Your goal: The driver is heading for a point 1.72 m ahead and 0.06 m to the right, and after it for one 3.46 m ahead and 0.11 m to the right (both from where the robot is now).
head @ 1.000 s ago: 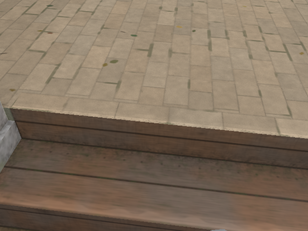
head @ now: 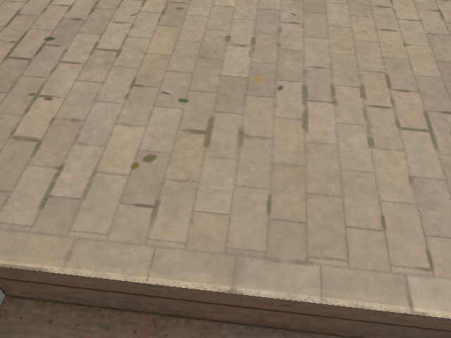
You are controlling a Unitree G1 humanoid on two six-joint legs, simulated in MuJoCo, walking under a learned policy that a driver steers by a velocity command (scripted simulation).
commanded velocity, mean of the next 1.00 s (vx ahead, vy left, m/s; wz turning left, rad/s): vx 0.25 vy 0.00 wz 0.00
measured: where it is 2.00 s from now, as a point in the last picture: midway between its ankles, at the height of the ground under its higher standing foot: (228, 200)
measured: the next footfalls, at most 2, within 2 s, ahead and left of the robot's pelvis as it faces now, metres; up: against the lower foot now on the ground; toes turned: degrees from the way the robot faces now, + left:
left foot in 0.90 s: +0.33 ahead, +0.14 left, +0.17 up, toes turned +7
right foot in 1.48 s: +0.65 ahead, -0.08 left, +0.33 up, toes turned -7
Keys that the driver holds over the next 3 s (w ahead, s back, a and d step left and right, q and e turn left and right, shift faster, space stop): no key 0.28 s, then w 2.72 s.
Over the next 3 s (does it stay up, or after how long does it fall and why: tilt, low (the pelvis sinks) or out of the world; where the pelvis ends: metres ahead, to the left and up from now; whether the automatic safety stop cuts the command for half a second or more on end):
stays up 1.32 -0.02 0.34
